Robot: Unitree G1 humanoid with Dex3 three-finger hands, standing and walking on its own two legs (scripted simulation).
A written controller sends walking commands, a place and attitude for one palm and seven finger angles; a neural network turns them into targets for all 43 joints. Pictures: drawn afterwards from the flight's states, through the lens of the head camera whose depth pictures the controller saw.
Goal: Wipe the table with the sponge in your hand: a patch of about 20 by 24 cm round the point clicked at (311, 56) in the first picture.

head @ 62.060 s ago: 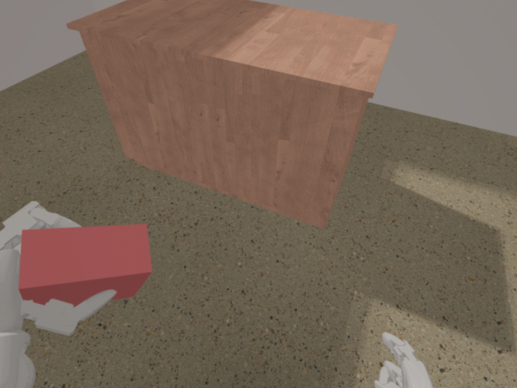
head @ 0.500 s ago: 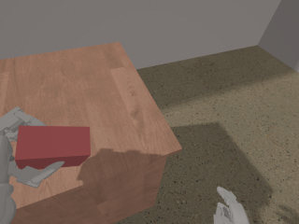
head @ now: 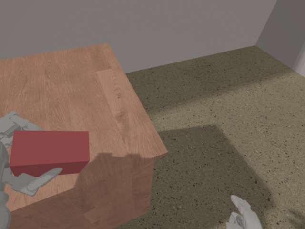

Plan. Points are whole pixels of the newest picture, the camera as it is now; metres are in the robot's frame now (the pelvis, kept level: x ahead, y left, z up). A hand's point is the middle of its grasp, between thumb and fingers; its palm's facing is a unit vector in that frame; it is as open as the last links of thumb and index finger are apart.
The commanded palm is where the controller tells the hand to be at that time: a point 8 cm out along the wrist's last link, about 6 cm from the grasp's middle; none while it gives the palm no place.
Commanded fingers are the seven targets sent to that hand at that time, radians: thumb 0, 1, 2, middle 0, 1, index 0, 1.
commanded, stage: shuffle to correct the standing spot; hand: left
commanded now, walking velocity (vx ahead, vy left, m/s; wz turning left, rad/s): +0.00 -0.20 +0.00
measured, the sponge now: (62, 154) +0.23 +0.20 +0.14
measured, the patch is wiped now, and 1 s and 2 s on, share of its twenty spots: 0.00 0.00 0.00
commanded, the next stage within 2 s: none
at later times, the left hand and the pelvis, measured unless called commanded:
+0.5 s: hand (26, 157) +0.21 +0.25 +0.16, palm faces +0.35 -0.86 -0.36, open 9.9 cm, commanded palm +0.15 +0.29 +0.18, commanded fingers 0.00 0.10 1.30 -1.20 -1.60 -1.20 -1.60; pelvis -0.01 +0.01 +0.00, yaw +0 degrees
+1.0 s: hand (31, 152) +0.22 +0.24 +0.17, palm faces +0.35 -0.86 -0.38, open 9.9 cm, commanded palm +0.16 +0.28 +0.18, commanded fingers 0.00 0.10 1.30 -1.20 -1.60 -1.20 -1.60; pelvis +0.00 +0.00 +0.00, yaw +0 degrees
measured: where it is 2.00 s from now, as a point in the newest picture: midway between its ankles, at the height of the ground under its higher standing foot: outside the picture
